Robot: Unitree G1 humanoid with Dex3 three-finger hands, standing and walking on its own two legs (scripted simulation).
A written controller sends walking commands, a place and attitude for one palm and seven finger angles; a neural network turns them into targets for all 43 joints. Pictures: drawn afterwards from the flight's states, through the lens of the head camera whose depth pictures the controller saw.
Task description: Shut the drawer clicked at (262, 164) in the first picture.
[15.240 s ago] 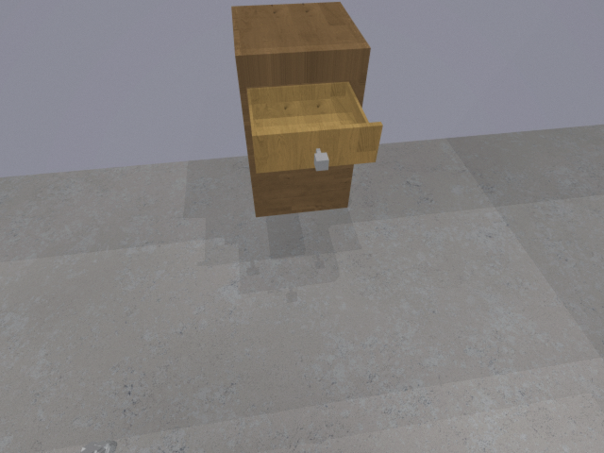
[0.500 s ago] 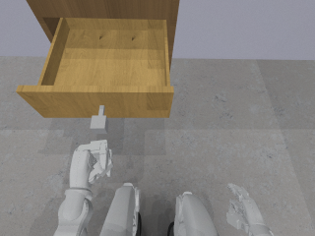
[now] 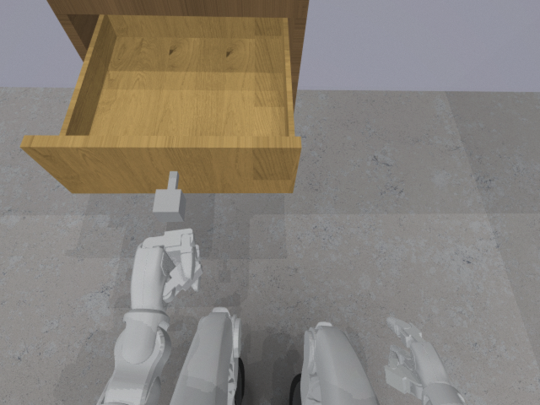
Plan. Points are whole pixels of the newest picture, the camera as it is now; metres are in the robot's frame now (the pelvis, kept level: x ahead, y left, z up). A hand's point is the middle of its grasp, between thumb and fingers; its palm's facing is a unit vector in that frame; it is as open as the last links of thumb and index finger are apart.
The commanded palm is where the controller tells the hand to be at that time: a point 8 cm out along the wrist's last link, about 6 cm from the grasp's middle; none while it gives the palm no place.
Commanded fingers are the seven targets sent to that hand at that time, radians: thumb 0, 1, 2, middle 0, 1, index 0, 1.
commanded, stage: bring the fist close to the handle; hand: left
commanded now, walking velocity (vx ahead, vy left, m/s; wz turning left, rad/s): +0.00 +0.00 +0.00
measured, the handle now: (171, 194) +0.42 +0.18 -0.01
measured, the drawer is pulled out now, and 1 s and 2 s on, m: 0.28 0.25 0.11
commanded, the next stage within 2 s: push the drawer shut in 0.10 s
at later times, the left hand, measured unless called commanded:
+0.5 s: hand (197, 240) +0.34 +0.13 +0.00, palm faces +0.03 -1.00 -0.03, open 3.2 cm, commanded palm +0.32 +0.18 +0.00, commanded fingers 0.00 0.90 0.90 -1.40 -1.60 -1.40 -1.60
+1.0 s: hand (199, 220) +0.38 +0.13 -0.01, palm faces +0.02 -1.00 -0.04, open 3.3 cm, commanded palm +0.38 +0.18 +0.00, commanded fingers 0.00 0.90 0.90 -1.40 -1.60 -1.40 -1.60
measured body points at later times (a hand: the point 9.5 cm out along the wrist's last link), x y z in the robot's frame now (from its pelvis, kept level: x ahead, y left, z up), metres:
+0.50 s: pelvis +0.00 -0.01 -0.01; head +0.15 +0.00 +0.42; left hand +0.33 +0.18 +0.00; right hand +0.18 -0.25 -0.12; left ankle +0.06 +0.10 -0.54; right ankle +0.02 -0.09 -0.54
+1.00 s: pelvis -0.02 +0.00 -0.01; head +0.13 +0.02 +0.41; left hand +0.37 +0.18 -0.01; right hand +0.14 -0.25 -0.13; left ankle +0.06 +0.10 -0.54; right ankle +0.02 -0.09 -0.54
